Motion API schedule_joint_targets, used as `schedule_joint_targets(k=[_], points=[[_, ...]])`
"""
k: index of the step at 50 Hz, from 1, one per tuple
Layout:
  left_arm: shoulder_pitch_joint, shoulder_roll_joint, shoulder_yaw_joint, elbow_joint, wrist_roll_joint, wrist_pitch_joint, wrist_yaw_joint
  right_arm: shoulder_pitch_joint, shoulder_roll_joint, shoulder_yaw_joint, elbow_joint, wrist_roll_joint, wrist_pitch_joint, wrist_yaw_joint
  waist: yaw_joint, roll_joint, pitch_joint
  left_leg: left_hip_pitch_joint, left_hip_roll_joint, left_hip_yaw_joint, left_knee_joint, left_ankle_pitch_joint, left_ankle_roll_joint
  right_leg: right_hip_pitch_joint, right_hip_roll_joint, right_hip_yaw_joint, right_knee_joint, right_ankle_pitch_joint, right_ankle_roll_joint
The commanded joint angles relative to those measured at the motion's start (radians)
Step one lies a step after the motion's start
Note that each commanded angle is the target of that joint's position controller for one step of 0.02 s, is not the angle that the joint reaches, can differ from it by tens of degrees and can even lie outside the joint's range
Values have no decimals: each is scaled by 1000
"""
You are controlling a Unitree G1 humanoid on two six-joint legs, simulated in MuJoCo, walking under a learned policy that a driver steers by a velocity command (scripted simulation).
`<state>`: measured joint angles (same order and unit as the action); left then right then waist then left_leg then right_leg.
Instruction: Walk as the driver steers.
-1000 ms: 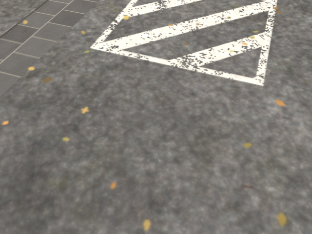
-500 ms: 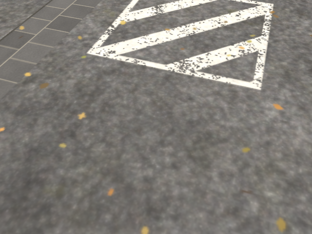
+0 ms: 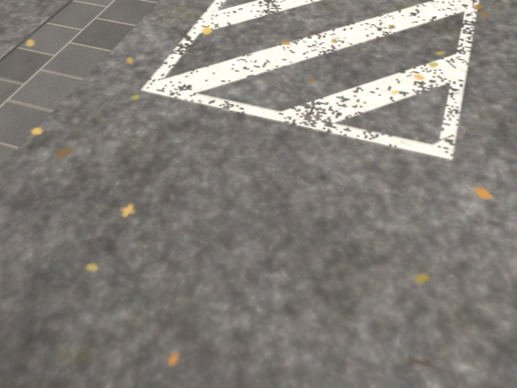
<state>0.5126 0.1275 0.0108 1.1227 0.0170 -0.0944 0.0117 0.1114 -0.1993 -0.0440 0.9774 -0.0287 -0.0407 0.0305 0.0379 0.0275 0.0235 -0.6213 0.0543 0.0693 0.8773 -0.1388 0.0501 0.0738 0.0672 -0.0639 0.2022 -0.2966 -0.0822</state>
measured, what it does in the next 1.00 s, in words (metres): walks ahead, turning right: left foot, then right foot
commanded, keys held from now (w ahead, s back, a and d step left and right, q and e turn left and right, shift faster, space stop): w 0.34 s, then w+e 0.66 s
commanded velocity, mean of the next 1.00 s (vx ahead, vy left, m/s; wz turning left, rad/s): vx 0.49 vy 0.00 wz -0.26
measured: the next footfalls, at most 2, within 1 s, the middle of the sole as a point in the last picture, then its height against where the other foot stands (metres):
left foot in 0.16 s outside the picture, level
right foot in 0.72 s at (320, 358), level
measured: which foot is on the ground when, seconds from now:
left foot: up 0.00-0.14, down 0.16-0.70, up 0.72-1.00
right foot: down 0.00-0.18, up 0.20-0.70, down 0.72-1.00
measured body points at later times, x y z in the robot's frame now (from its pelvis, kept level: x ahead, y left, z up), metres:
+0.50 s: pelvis +0.29 +0.03 +0.00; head +0.31 +0.03 +0.45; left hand +0.41 +0.26 -0.14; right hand +0.22 -0.20 -0.14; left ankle +0.23 +0.08 -0.74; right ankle +0.42 -0.13 -0.67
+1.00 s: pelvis +0.57 -0.04 +0.00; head +0.60 -0.06 +0.45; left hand +0.65 +0.22 -0.13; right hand +0.66 -0.32 -0.12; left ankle +0.73 +0.11 -0.67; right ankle +0.53 -0.07 -0.74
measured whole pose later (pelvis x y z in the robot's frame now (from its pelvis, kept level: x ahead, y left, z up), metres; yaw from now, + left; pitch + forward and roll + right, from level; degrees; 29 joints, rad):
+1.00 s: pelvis +0.57 -0.04 +0.00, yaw -19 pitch +1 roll +0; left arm 0.37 0.24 0.08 0.98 0.00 -0.06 0.00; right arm 0.09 -0.23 -0.04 0.81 -0.05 -0.05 0.01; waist 0.04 0.03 0.04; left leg -0.66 0.13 -0.05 0.96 -0.18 -0.04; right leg -0.11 0.16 0.05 0.30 -0.20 -0.15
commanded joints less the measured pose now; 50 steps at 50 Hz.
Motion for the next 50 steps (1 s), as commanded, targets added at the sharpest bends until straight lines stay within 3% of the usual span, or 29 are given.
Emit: schedule_joint_targets(k=[1,3,5,7,8,9,10,11,12,13,14,16,20,24,29,32,34,35,36,37,38,39,40,41,42,44,47,50], points=[[64,125,12,-13,-1,-13,8,-157,-4,13,-98,11,-7,3,6,-122,134,-3,-45,68,-187,66,5,-94,-231,96,-60,631,-77],[65,142,15,-7,0,-16,11,-167,-20,11,-113,13,-7,-2,-5,-131,126,73,-64,80,-257,72,35,-70,-254,87,-42,741,-77],[32,163,20,-10,1,-20,14,-89,-52,-2,-100,13,-13,-14,-55,-134,74,190,-102,82,-283,40,77,-23,-268,66,69,991,-66],[-5,185,28,-18,2,-13,16,165,-95,-30,-19,13,-27,-29,-164,-125,-58,439,-137,69,-350,27,118,-17,-257,44,364,1074,-50],[-12,181,27,-26,-3,-9,12,310,-135,-48,24,-3,-33,-38,-222,-98,-129,650,-59,-13,-390,-14,145,-154,-225,29,589,862,-42],[43,95,11,-55,-18,-6,1,422,-231,-73,33,-27,-35,-43,-205,68,-253,878,228,-397,-428,-188,229,-403,-113,-19,963,297,-21],[88,103,26,-55,-27,-1,-10,368,-228,-74,28,-4,-21,-29,-154,143,-305,928,359,-822,-613,-288,337,-630,23,76,1215,-210,-16],[-24,147,37,-88,-9,4,-8,234,-184,-63,9,19,-20,-24,-106,40,-132,781,314,-690,-657,-403,293,-718,-65,125,1217,-110,-33],[-105,148,39,-113,-1,0,-14,155,-113,-44,-7,24,-28,-20,-90,-11,-26,628,278,-558,-694,-348,261,-711,-102,116,1157,-26,-34],[-121,125,39,-113,1,1,-15,128,-70,-31,-1,18,-39,-20,-51,-46,29,518,234,-457,-722,-228,226,-660,-134,116,1090,12,-31],[-110,110,40,-111,15,13,-17,143,-39,-19,15,16,-49,-26,-21,-40,41,446,196,-375,-730,-121,199,-602,-153,118,1039,21,-19],[-86,77,36,-107,24,37,-27,195,-34,-11,41,14,-66,-33,4,-16,37,401,158,-281,-739,17,183,-553,-162,101,977,29,3],[-234,100,41,-164,17,63,-39,275,-87,-15,57,12,-79,-36,-7,2,76,439,133,-155,-785,100,157,-693,-182,73,857,150,28],[-394,93,34,-222,1,57,-47,334,-71,-4,60,14,-81,-40,-47,15,94,504,102,-37,-781,263,95,-730,-150,44,645,298,29],[-534,81,20,-276,2,50,-50,419,-75,2,86,10,-81,-58,-91,27,100,668,137,51,-735,478,74,-712,-105,-47,441,326,-4],[-495,104,32,-278,9,45,-45,407,-109,-4,85,7,-74,-75,-54,54,54,772,166,97,-585,861,60,-624,-38,-99,397,202,-53],[-344,138,52,-237,12,41,-37,378,-140,-14,75,2,-61,-83,16,83,-31,791,183,118,-355,1044,58,-478,21,-117,380,105,-102],[-223,165,68,-199,17,36,-35,363,-152,-19,64,3,-54,-80,69,83,-93,743,180,127,-172,963,57,-332,36,-99,314,116,-131],[-90,222,93,-169,34,34,-28,324,-154,-19,34,11,-55,-72,144,42,-157,551,159,140,94,714,42,-108,-56,40,260,92,-186],[-72,331,124,-183,39,42,-20,369,-53,-4,-28,28,-61,-48,80,-189,-247,119,-24,135,492,-151,-7,209,-369,536,245,135,-342],[-75,326,124,-179,4,58,-25,275,-115,-19,-66,23,-72,-40,92,-127,-289,-60,-106,-79,640,-349,-8,247,-417,808,104,113,-401],[-156,299,116,-187,-5,61,-21,189,-119,-17,-106,22,-87,-34,56,-73,-126,-154,-25,-123,582,-244,2,130,-391,646,72,125,-355],[-201,240,102,-193,-5,58,-21,174,-123,-17,-110,22,-96,-34,23,2,-56,-114,8,-116,493,-177,0,9,-355,553,45,212,-305],[-237,206,92,-199,-4,52,-17,176,-115,-19,-105,15,-88,-36,-20,43,-5,-53,33,-113,414,-158,-12,-101,-305,466,32,322,-261],[-248,182,83,-198,-10,44,-10,188,-103,-18,-112,-5,-67,-35,-52,34,1,8,45,-114,360,-157,-31,-173,-256,399,25,399,-237],[-221,202,82,-196,-18,24,-8,199,-81,-15,-123,-22,-30,-27,-71,1,-12,48,49,-99,285,-163,-62,-216,-215,340,23,501,-224],[-165,247,91,-196,-20,16,-9,95,-82,-12,-175,-22,-7,-19,-53,-42,6,4,49,-64,159,-75,-95,-245,-174,308,7,535,-200],[-97,243,89,-198,-19,24,-12,-47,-93,-10,-233,-16,-2,-15,-1,-75,19,-54,36,-54,13,43,-104,-198,-153,320,15,546,-154]])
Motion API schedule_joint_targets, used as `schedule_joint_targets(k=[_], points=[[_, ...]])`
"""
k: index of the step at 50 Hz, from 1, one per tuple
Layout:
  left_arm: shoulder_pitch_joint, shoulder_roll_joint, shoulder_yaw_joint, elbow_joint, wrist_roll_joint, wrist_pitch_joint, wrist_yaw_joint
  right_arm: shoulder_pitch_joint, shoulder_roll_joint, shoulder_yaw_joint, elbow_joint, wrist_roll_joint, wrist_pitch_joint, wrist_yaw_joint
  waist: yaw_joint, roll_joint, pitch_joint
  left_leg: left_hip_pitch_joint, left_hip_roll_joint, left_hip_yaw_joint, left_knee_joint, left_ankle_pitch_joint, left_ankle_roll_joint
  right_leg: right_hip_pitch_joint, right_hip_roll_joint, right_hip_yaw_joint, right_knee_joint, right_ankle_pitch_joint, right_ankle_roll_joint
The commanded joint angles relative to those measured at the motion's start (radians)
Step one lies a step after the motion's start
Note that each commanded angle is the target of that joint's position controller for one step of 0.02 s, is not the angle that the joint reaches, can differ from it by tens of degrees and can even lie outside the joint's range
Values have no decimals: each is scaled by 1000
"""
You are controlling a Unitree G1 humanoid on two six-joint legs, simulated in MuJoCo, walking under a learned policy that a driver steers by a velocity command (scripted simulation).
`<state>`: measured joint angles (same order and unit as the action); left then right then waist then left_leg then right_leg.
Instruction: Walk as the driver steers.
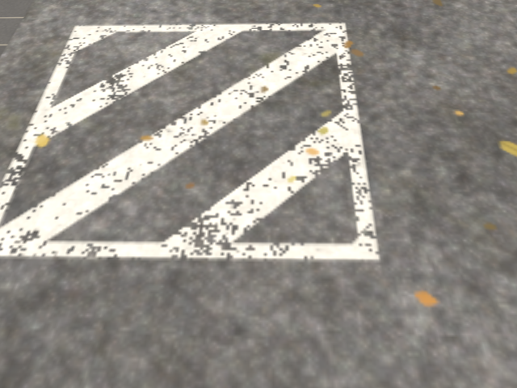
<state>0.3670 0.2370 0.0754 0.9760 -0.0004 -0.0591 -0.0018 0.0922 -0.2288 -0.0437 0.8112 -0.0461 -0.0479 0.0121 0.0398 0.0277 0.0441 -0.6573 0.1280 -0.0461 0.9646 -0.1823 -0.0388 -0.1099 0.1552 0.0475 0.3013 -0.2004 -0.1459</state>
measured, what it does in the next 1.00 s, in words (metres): walks ahead, turning right: left foot, then right foot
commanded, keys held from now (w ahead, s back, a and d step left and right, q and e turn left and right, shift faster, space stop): w+e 0.40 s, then w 0.26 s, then no key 0.22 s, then q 0.12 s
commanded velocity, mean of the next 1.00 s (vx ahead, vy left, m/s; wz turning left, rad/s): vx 0.42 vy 0.00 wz -0.34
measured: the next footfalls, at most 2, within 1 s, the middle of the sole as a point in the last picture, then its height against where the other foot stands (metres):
left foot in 0.24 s outside the picture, level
right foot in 0.76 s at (350, 373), level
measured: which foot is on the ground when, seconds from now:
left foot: up 0.00-0.22, down 0.24-0.76, up 0.78-1.00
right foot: down 0.00-0.24, up 0.26-0.74, down 0.76-1.00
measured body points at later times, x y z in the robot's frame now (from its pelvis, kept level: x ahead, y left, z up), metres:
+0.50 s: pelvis +0.28 +0.04 +0.00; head +0.31 +0.05 +0.45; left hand +0.47 +0.27 -0.12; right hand +0.26 -0.24 -0.11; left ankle +0.30 +0.13 -0.74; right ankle +0.27 -0.09 -0.66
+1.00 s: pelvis +0.46 -0.06 +0.00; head +0.49 -0.09 +0.45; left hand +0.62 +0.14 -0.13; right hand +0.44 -0.32 -0.15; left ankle +0.52 +0.08 -0.69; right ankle +0.47 -0.14 -0.74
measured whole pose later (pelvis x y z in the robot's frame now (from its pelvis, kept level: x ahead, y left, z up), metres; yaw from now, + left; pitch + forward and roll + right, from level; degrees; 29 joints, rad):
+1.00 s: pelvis +0.46 -0.06 +0.00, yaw -18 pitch +0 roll +1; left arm 0.22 0.19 0.01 0.89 0.02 -0.07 0.01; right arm 0.26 -0.22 -0.04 0.88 -0.02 0.00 -0.01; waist -0.02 0.03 0.07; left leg -0.45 0.04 -0.01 0.90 -0.35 -0.01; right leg -0.23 0.03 -0.10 0.36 -0.14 -0.09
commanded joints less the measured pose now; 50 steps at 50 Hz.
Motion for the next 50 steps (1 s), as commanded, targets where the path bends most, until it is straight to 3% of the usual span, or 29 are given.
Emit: schedule_joint_targets(k=[1,7,9,11,12,13,14,15,16,17,18,20,24,29,33,34,36,37,38,39,40,41,42,43,44,45,48,50], points=[[71,136,25,-53,-1,-8,2,-63,-64,-7,-81,3,5,6,13,-83,-5,-28,-46,60,-114,117,-14,13,-239,215,-75,457,-79],[138,159,29,-71,16,0,15,-227,-80,8,-165,17,-12,12,65,-105,1,-27,-103,48,-324,142,15,160,-272,291,-2,510,-76],[97,179,34,-90,19,-2,23,-174,-105,4,-166,22,-22,9,22,-117,-7,99,-119,32,-408,109,39,142,-283,311,40,549,-46],[31,204,40,-114,18,-11,15,34,-155,-16,-107,25,-35,-7,-74,-102,-97,403,-167,49,-474,59,76,71,-239,288,224,715,0],[13,195,37,-125,9,-20,4,181,-190,-29,-77,15,-49,-21,-149,-54,-187,629,-99,-2,-512,72,107,-29,-177,249,427,616,22],[42,102,13,-164,2,-27,0,335,-269,-45,-77,-9,-49,-40,-180,80,-351,857,172,-261,-514,-75,146,-167,-109,161,715,177,34],[183,67,8,-186,-28,-18,2,267,-326,-60,-85,-17,-34,-33,-68,318,-409,970,354,-732,-662,-130,266,-442,6,79,926,-393,56],[143,144,14,-148,13,3,11,191,-217,-47,-104,1,-21,-28,-52,116,-263,828,311,-691,-677,-296,259,-520,-100,80,1001,-293,50],[58,144,16,-155,23,9,-1,128,-131,-24,-113,11,-20,-25,-55,13,-127,681,249,-502,-701,-273,233,-513,-134,63,966,-192,57],[23,123,13,-165,23,12,-9,111,-105,-16,-104,8,-23,-22,-43,-7,-69,593,200,-364,-727,-145,212,-491,-162,53,925,-146,66],[5,114,12,-170,33,22,-19,129,-103,-14,-90,10,-28,-24,-38,32,-45,545,165,-264,-745,-48,196,-472,-185,45,894,-132,74],[4,98,9,-181,38,45,-35,164,-106,-15,-63,21,-48,-19,-22,75,-42,505,136,-148,-768,102,185,-447,-196,26,879,-112,83],[-99,73,-3,-226,41,51,-52,228,-118,-21,-26,27,-72,-6,-27,61,-29,533,131,-42,-812,222,215,-546,-199,39,803,-14,96],[-281,42,-32,-280,39,35,-64,273,-125,-20,12,32,-67,2,-57,61,10,526,76,98,-832,288,195,-496,-191,-42,474,150,112],[-380,50,-44,-313,41,26,-63,357,-159,-27,59,33,-53,-2,-85,66,24,618,117,100,-800,370,193,-433,-189,-112,319,104,84],[-378,51,-44,-312,44,21,-58,366,-160,-26,70,31,-45,-4,-81,65,29,652,123,103,-760,472,188,-419,-178,-120,288,74,72],[-282,54,-42,-275,54,4,-43,371,-169,-25,90,35,-32,-10,-40,77,-24,704,106,125,-591,783,162,-288,-122,-141,208,51,43],[-145,66,-35,-223,66,-12,-34,367,-162,-21,95,45,-26,-13,21,49,-100,674,65,160,-428,795,132,-110,-102,-144,112,164,23],[-20,119,-21,-187,86,-22,-22,369,-132,-9,74,54,-30,-17,61,11,-211,520,31,174,-245,530,102,139,-228,-39,146,362,-2],[60,227,6,-181,89,-19,-9,457,-17,24,30,86,-31,-10,53,-228,-392,186,-107,211,136,-178,54,496,-583,346,208,803,-171],[82,223,15,-170,17,-7,-1,433,-111,-6,56,71,-13,-27,63,-161,-454,162,-155,64,279,-419,51,444,-608,404,189,1111,-223],[3,180,0,-171,1,-7,3,369,-104,-8,40,66,-6,-29,29,-126,-337,134,-115,-5,280,-384,57,339,-553,252,163,1125,-194],[-70,110,-21,-172,5,-10,5,334,-76,2,41,57,-6,-27,-2,-113,-210,110,-89,-1,212,-341,59,217,-501,183,111,1008,-147],[-119,64,-36,-171,5,-11,9,322,-75,-1,51,43,4,-27,-34,-98,-129,135,-65,3,143,-299,56,113,-450,133,63,900,-97],[-154,39,-46,-168,2,-10,14,340,-70,-2,61,27,19,-23,-67,-109,-101,202,-58,11,88,-259,45,22,-411,87,24,843,-70],[-173,31,-52,-168,10,-13,16,373,-50,-1,83,23,34,-19,-85,-104,-113,281,-74,17,64,-221,38,-39,-401,39,6,843,-59],[-189,69,-46,-153,20,-29,16,386,-25,-1,98,26,58,-16,-119,-119,-127,370,-96,38,-32,-153,28,-123,-380,-59,-16,813,-53],[-176,92,-37,-144,18,-23,20,308,-40,-6,72,20,65,-21,-97,-145,-103,338,-96,60,-93,-118,33,-124,-378,-82,-13,711,-50]])
Velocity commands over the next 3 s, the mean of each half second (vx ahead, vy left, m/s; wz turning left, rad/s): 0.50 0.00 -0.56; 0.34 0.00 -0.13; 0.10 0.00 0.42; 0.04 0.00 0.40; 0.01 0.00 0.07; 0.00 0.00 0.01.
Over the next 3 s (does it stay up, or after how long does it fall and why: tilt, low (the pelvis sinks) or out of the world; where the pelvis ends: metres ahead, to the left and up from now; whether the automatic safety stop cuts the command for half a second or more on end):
stays up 0.54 -0.06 0.00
